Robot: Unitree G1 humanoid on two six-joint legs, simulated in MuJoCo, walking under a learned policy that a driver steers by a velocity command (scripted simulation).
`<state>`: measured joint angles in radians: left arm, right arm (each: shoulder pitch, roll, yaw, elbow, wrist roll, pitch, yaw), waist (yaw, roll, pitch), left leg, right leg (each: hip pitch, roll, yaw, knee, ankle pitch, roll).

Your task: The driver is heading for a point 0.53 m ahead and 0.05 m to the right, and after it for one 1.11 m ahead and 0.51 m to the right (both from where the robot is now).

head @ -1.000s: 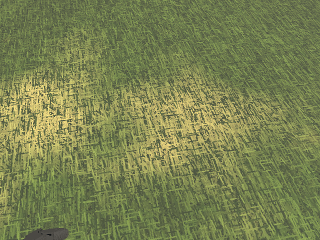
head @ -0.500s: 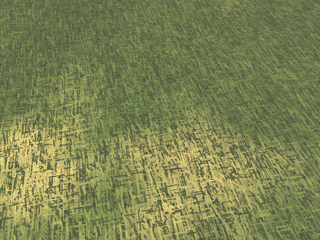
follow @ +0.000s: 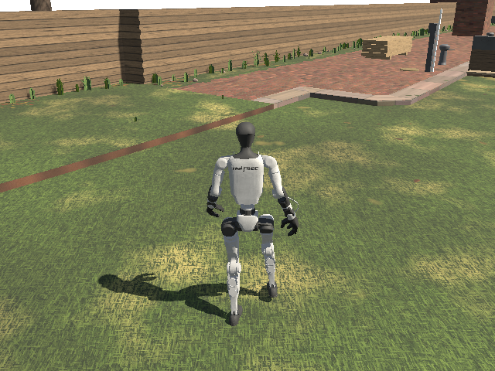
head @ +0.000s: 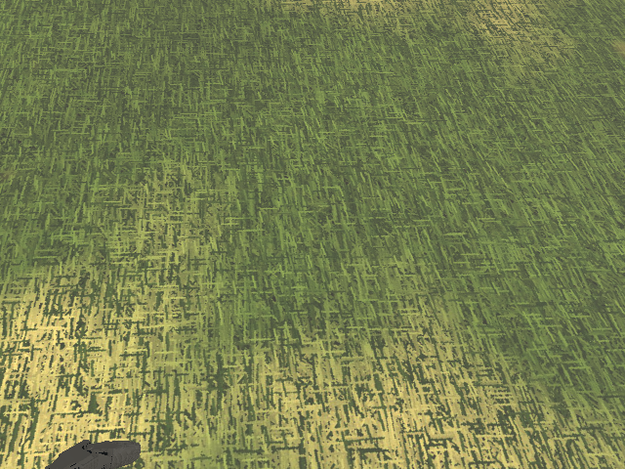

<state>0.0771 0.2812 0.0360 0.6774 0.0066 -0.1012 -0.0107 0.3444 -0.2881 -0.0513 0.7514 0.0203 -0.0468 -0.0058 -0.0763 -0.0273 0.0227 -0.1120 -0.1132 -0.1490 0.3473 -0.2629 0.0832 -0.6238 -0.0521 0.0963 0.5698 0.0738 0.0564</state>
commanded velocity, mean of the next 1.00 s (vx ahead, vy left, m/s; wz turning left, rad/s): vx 0.50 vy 0.00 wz -0.10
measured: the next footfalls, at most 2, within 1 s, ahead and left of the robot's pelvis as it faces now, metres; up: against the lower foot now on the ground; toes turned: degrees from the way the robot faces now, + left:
right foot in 0.12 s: +0.24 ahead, -0.14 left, +0.00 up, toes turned +4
left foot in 0.62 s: +0.52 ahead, +0.12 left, +0.00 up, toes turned +2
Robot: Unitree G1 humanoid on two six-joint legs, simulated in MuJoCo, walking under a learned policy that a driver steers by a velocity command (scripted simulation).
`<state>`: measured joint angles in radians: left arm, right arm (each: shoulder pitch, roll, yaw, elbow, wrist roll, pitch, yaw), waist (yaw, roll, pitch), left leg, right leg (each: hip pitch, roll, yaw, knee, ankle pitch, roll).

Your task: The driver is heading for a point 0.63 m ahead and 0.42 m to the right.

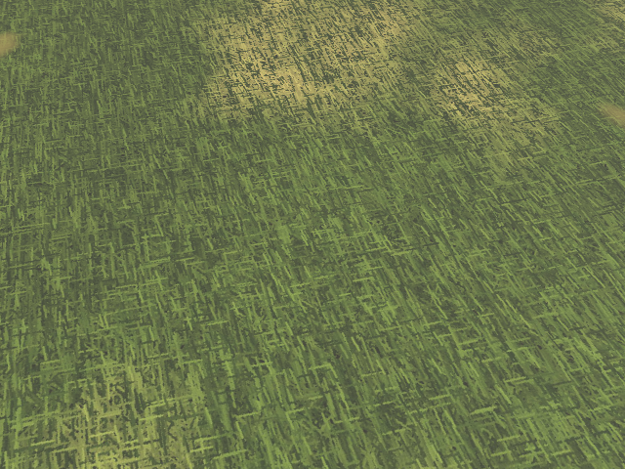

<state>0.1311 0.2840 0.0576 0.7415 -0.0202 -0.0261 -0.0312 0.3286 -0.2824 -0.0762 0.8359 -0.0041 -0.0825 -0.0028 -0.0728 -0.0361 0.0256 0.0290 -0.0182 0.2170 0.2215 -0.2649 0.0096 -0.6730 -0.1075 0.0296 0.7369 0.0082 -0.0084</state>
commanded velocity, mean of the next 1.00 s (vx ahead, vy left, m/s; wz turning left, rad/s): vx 0.50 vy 0.00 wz -0.58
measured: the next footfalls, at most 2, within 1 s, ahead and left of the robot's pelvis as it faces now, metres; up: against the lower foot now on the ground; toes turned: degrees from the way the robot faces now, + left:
right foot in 0.14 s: +0.24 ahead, -0.13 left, +0.00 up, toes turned -8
left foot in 0.62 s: +0.56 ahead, +0.00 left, +0.00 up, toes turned -25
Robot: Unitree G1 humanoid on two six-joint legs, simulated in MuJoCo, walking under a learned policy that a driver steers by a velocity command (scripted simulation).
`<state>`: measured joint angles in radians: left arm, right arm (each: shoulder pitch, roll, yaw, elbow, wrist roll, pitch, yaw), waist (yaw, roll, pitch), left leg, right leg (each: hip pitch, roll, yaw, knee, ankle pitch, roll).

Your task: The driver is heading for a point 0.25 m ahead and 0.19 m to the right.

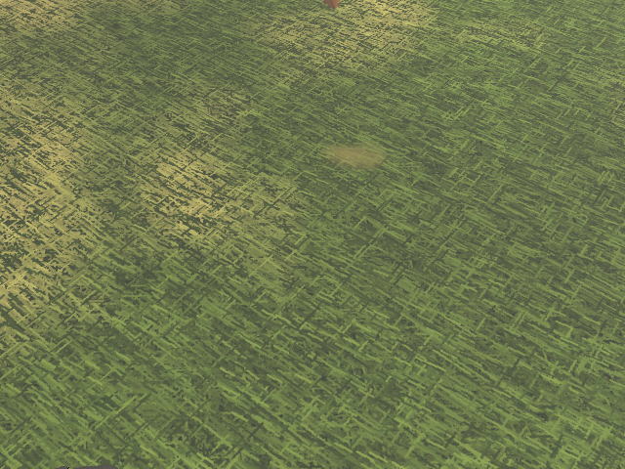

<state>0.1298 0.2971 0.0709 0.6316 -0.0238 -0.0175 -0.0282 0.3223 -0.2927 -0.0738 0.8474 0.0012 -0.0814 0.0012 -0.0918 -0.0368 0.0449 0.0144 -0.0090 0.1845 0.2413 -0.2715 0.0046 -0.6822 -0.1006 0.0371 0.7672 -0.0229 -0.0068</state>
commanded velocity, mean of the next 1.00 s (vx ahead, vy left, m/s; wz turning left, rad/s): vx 0.18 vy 0.00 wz -0.21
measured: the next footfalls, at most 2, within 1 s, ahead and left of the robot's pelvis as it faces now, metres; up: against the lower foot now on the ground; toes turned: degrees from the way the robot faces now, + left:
right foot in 0.14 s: +0.25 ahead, -0.14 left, +0.00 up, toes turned -8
left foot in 0.58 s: +0.41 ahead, +0.06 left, +0.00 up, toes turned -10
